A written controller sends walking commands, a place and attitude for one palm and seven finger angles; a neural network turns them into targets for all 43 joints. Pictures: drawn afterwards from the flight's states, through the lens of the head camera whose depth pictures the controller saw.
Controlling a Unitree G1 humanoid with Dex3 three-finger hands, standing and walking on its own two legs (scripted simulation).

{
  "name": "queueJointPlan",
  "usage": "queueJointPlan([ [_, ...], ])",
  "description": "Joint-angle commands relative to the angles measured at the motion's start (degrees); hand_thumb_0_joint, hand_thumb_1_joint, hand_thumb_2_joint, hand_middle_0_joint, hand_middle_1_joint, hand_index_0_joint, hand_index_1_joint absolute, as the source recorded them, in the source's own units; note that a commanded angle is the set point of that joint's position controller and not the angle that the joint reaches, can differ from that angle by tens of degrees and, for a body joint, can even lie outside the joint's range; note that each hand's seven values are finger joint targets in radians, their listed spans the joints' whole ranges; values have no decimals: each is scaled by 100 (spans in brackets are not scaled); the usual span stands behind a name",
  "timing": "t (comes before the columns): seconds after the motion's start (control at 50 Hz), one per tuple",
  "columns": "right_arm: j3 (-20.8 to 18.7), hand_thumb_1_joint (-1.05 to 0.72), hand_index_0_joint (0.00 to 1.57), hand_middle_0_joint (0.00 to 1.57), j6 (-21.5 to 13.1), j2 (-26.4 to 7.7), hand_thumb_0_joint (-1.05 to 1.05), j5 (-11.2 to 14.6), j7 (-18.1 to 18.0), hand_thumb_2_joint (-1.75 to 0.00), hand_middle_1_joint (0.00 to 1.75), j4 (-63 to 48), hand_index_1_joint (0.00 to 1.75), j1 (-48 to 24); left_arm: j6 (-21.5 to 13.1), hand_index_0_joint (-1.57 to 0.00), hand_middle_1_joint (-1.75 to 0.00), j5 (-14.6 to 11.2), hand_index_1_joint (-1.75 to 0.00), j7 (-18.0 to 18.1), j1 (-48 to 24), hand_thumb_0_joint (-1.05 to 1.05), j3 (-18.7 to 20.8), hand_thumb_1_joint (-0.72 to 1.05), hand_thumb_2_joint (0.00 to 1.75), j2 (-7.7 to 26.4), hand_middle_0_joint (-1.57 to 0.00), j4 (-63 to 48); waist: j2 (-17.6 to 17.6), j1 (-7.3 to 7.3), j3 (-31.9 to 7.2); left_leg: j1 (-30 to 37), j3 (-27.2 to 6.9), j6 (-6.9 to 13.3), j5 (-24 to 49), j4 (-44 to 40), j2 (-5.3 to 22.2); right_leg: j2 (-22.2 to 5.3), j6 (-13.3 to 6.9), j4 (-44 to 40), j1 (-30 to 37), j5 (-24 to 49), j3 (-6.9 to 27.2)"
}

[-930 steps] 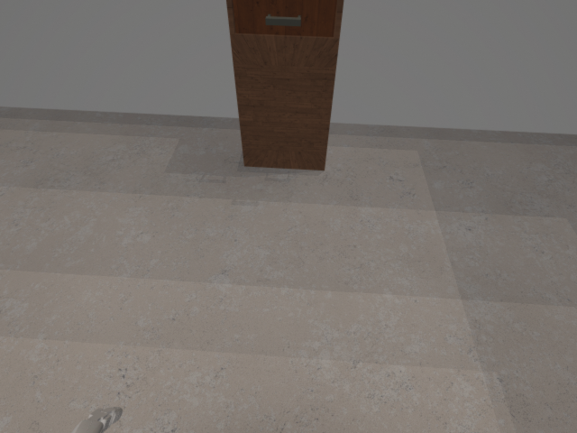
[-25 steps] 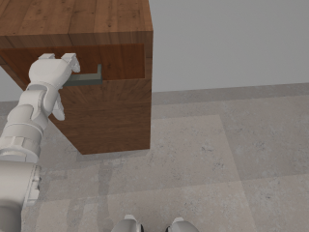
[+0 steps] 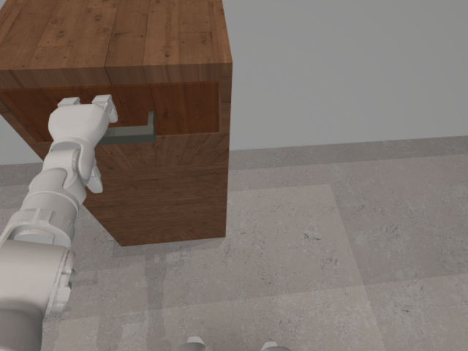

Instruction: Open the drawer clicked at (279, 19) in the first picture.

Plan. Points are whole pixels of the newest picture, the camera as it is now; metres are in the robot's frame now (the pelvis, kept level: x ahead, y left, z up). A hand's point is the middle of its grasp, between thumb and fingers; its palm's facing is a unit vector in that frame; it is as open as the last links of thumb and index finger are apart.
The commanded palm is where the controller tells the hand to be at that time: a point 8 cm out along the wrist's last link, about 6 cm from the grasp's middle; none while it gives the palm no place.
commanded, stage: lower the fingers behind the handle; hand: left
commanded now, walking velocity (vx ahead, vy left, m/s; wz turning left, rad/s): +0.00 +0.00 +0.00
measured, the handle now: (120, 126) +0.53 +0.21 +0.03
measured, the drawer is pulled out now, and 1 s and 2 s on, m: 0.00 0.00 0.05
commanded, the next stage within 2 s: close the thumb around the handle in 0.66 s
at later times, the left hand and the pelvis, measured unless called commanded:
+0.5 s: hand (100, 155) +0.48 +0.25 +0.01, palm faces -0.06 -0.03 -1.00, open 13.9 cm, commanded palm +0.47 +0.23 +0.06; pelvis +0.00 +0.00 -0.01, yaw +1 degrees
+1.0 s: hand (100, 154) +0.48 +0.25 +0.01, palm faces -0.04 -0.03 -1.00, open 12.2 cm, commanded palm +0.47 +0.23 +0.06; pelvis +0.00 +0.00 -0.01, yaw +0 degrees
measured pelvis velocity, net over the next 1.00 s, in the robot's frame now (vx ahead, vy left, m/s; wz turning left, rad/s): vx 0.00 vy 0.00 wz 0.00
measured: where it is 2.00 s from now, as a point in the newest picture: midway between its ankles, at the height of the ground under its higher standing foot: outside the picture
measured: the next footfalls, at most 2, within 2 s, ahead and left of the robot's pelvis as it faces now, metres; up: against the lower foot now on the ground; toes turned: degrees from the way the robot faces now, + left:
none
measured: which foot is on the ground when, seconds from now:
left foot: down 0.00-1.00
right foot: down 0.00-1.00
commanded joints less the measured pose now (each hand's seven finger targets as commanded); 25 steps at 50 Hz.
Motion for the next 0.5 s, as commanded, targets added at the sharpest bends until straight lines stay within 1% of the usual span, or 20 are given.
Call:
queueJointPlan([
  [0.0,-432,-90,20,20,-98,-967,0,-26,-56,-90,30,-365,30,666,-413,-30,-120,-76,-120,201,-1807,0,181,-50,30,726,-30,-990,54,-124,-1888,1975,-131,-63,2045,-296,157,68,-196,-368,45,1323,-166],
  [0.02,-444,-90,20,20,-95,-966,0,-30,-34,-90,30,-347,30,685,-415,-30,-120,-84,-120,242,-1743,0,169,-50,30,660,-30,-971,14,-135,-1862,1961,-139,-73,2122,-255,166,71,-196,-342,-18,1372,-184],
  [0.04,-458,-90,20,20,-90,-994,0,-43,-15,-90,30,-335,30,686,-432,-30,-120,-50,-120,311,-1830,0,280,-50,30,797,-30,-1111,67,-102,-2027,2016,-174,-97,2190,-215,186,73,-198,-274,-71,1365,-191],
  [0.06,-481,-90,20,20,-82,-987,0,-51,1,-90,30,-338,30,674,-430,-30,-120,-22,-120,384,-1903,0,224,-50,30,709,-30,-1180,137,-134,-2084,2070,-175,-104,2227,-156,184,80,-196,-245,-177,1352,-189],
  [0.1,-509,-90,20,20,-91,-995,0,-80,17,-90,30,-287,30,682,-465,-30,-120,32,-120,550,-2177,0,312,-50,30,802,-30,-1406,267,-164,-2275,2199,-258,-135,2327,-64,211,83,-194,-131,-369,1297,-217],
  [0.12,-514,-90,20,20,-103,-985,0,-92,28,-90,30,-269,30,670,-451,-30,-120,31,-120,640,-2323,0,231,-50,30,679,-30,-1436,297,-225,-2295,2213,-257,-126,2281,-9,207,86,-189,-111,-474,1254,-217],
  [0.16,-524,-90,20,20,-125,-1011,0,-130,25,-90,30,-206,30,682,-436,-30,-120,114,-120,819,-2515,0,471,-50,30,980,-30,-1604,442,-196,-2571,2260,-278,-145,2470,90,209,87,-195,14,-485,1364,-218],
  [0.18,-530,-90,20,20,-117,-1025,0,-151,25,-90,30,-189,30,681,-388,-30,-120,101,-120,881,-2461,0,578,-50,30,1070,-30,-1585,376,-178,-2677,2280,-292,-156,2601,139,206,98,-199,46,-443,1443,-231],
  [0.2,-526,-90,20,20,-112,-1015,0,-145,35,-90,30,-174,30,679,-329,-30,-120,148,-120,942,-2525,0,461,-50,30,968,-30,-1595,552,-204,-2754,2365,-316,-193,2693,167,210,94,-194,93,-553,1432,-247],
  [0.22,-530,-90,20,20,-104,-1002,0,-149,55,-90,30,-138,30,683,-188,-30,-120,182,-120,992,-2390,0,350,-50,30,775,-30,-1294,473,-236,-2562,2345,-337,-207,2690,168,222,109,-197,75,-679,1342,-299],
  [0.24,-535,-90,20,20,-104,-1005,0,-149,74,-90,30,-109,30,671,-90,-30,-120,186,-120,1006,-2439,0,187,-50,30,582,-30,-1260,489,-285,-2514,2326,-310,-205,2632,179,228,108,-185,56,-734,1313,-303],
  [0.26,-527,-90,20,20,-87,-1015,0,-139,81,-90,30,-121,30,675,8,-30,-120,192,-120,1020,-2432,0,298,-50,30,737,-30,-1279,577,-221,-2531,2359,-309,-222,2626,141,232,110,-197,40,-683,1298,-307],
  [0.3,-496,-90,20,20,-53,-1039,0,-129,81,-90,30,-121,30,701,191,-30,-120,153,-120,998,-2598,0,278,-50,30,815,-30,-1201,590,-262,-2683,2442,-308,-212,2667,102,214,123,-192,2,-542,1363,-312],
  [0.34,-472,-90,20,20,-30,-1052,0,-100,40,-90,30,-121,30,701,368,-30,-120,127,-120,940,-2686,0,293,-50,30,927,-30,-1064,310,-324,-2533,2262,-262,-161,2465,32,196,114,-164,-96,-341,1400,-295],
  [0.36,-456,-90,20,20,-27,-1034,0,-86,27,-90,30,-156,30,693,418,-30,-120,91,-120,879,-2622,0,232,-50,30,863,-30,-1027,370,-291,-2553,2236,-230,-147,2383,-16,171,111,-164,-136,-215,1398,-281],
  [0.4,-427,-90,20,20,-19,-1033,0,-53,-29,-90,30,-154,30,675,438,-30,-120,45,-120,756,-2696,0,166,-50,30,872,-30,-890,229,-380,-2369,2163,-230,-119,2146,-75,168,90,-147,-228,-220,1294,-254],
  [0.42,-406,-90,20,20,-35,-1023,0,-45,-46,-90,30,-168,30,693,427,-30,-120,7,-120,689,-2683,0,54,-50,30,734,-30,-825,148,-408,-2218,2081,-236,-95,2018,-126,162,88,-147,-270,-196,1226,-261],
  [0.44,-404,-90,20,20,-54,-1026,0,-42,-68,-90,30,-173,30,675,358,-30,-120,-6,-120,629,-2708,0,111,-50,30,820,-30,-892,156,-400,-2154,2047,-212,-78,1933,-142,165,76,-143,-302,-178,1210,-235],
  [0.46,-385,-90,20,20,-55,-1039,0,-40,-90,-90,30,-185,30,665,310,-30,-120,14,-120,589,-2534,0,281,-50,30,1046,-30,-814,134,-323,-2167,1984,-200,-71,1891,-157,155,77,-152,-299,-89,1202,-218],
  [0.48,-367,-90,20,20,-52,-1039,0,-53,-108,-90,30,-206,30,649,224,-30,-120,-4,-120,533,-2604,0,275,-50,30,1060,-30,-874,191,-331,-2162,1953,-182,-64,1930,-167,146,64,-160,-316,-25,1284,-190],
])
